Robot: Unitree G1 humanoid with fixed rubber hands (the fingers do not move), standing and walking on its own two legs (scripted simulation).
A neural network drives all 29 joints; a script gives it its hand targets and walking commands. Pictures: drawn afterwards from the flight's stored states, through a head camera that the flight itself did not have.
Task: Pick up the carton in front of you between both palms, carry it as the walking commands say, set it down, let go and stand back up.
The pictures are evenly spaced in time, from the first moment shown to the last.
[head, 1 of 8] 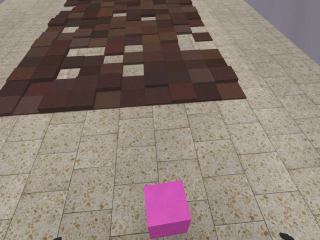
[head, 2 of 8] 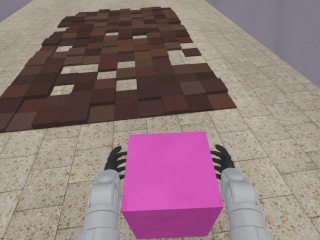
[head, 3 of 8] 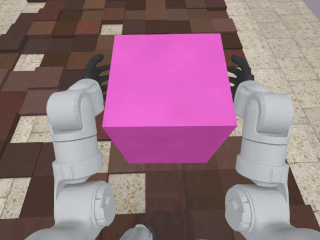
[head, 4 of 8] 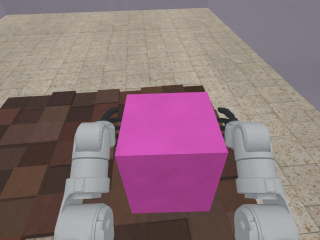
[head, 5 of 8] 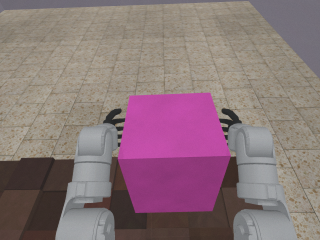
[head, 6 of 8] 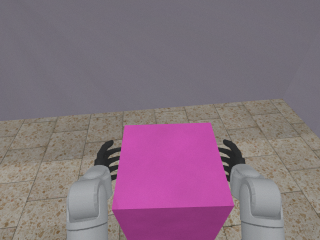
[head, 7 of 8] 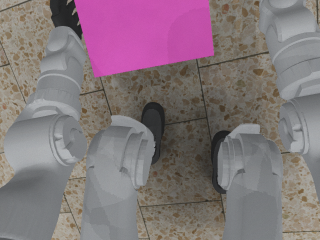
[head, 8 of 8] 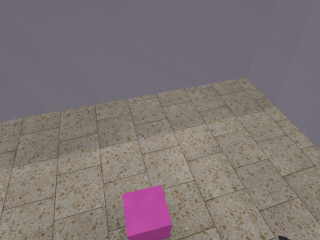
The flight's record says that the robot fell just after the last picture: no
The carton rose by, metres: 0.80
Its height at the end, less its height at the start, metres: +0.00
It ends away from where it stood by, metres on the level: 7.12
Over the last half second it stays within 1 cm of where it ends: yes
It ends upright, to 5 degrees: yes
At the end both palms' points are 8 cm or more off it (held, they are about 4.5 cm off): yes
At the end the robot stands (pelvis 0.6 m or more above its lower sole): yes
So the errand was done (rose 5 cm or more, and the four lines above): yes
